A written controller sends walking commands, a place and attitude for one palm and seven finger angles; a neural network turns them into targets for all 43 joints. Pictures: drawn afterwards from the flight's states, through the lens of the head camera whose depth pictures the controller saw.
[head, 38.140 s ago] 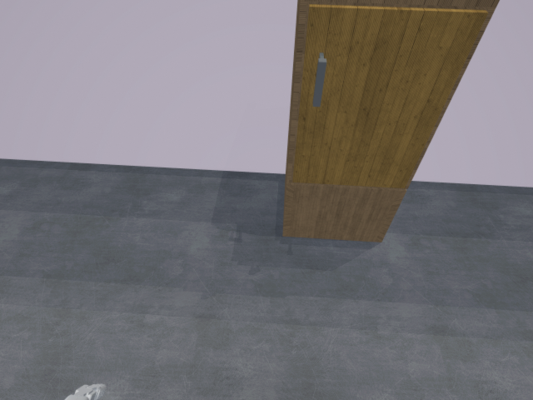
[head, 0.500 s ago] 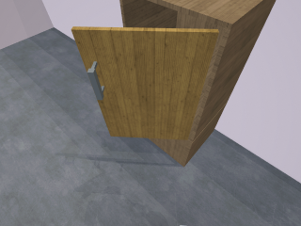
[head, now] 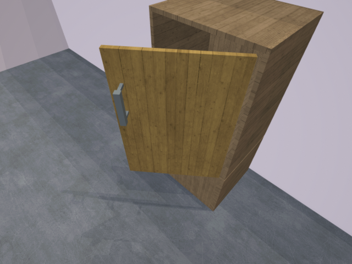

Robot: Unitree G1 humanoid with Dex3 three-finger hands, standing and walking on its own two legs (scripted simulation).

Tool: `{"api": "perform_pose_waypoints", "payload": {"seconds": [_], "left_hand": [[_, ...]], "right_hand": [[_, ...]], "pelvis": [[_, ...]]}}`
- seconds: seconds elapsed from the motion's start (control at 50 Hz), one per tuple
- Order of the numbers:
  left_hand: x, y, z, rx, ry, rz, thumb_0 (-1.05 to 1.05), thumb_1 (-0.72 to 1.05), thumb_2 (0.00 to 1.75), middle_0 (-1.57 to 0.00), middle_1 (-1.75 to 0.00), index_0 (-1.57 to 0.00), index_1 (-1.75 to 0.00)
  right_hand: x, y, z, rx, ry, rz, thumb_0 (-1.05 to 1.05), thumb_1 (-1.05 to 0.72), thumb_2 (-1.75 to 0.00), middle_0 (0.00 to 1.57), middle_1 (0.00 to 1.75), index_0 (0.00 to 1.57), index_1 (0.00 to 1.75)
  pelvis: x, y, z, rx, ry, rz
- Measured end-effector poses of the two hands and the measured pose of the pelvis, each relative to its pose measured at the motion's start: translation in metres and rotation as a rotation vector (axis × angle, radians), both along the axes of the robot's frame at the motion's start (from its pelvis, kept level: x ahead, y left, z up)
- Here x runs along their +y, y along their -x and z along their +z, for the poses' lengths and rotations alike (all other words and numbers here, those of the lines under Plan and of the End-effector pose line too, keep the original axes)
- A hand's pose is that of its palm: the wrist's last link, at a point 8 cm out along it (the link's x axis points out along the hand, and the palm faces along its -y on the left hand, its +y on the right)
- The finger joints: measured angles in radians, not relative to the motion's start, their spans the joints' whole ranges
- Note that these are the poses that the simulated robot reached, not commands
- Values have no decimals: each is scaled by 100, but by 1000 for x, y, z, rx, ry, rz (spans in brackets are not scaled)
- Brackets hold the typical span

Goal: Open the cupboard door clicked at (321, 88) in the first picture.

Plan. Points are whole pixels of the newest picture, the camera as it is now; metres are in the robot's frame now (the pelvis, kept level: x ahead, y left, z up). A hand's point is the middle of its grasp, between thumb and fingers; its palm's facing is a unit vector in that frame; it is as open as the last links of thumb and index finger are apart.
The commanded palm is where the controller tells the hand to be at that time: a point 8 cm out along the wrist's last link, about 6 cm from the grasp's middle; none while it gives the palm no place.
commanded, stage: come to a stop and stand still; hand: left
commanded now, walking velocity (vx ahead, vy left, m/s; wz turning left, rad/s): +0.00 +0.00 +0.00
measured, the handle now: (122, 105) +0.55 +0.20 +0.05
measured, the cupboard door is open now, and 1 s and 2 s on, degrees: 39 39 39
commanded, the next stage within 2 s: look again from close up in 0.52 s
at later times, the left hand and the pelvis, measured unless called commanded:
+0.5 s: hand out of the picture +0.02 +0.27 -0.15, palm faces +0.00 -0.95 -0.30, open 7.4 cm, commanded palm none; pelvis -0.02 +0.04 +0.01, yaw -1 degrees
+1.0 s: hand out of the picture +0.05 +0.25 -0.15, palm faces -0.03 -0.96 -0.27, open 7.4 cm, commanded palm none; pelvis -0.01 +0.04 +0.01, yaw -1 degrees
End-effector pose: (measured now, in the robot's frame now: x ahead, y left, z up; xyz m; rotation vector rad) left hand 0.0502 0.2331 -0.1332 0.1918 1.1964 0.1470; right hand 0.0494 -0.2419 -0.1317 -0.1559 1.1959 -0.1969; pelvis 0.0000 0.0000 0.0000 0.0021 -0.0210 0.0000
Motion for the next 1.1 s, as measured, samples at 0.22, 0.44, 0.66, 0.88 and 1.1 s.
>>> {"api": "perform_pose_waypoints", "payload": {"seconds": [0.22, 0.44, 0.66, 0.88, 1.1], "left_hand": [[53, 18, 9, -8, -41, 10, 1, 91, 90, -20, -30, -21, -30], [82, 35, 16, 44, -78, 2, 1, 91, 90, -20, -30, -20, -30], [79, 32, 14, 75, -67, -16, 1, 91, 90, -20, -30, -21, -30], [66, 12, 13, 54, -48, -33, 1, 91, 90, -20, -30, -21, -30], [60, 2, 14, 44, -44, -33, 1, 91, 90, -20, -30, -21, -30]], "right_hand": [[18, 2, 12, -50, 28, 52, 1, -91, -90, 20, 30, 20, 30], [18, 19, 12, 3, 43, 53, 1, -91, -90, 20, 30, 20, 30], [8, 22, 15, 42, 64, 36, 1, -91, -90, 20, 30, 20, 30], [6, 14, 17, 51, 59, 34, 1, -91, -90, 20, 30, 20, 30], [9, 8, 17, 62, 47, 37, 1, -91, -90, 20, 30, 20, 30]], "pelvis": [[28, 14, 4, -16, 5, -9], [43, 20, 8, -24, -3, -13], [43, 17, 11, -26, -4, -17], [38, 10, 13, -23, 0, -17], [34, 5, 15, -20, 2, -14]]}}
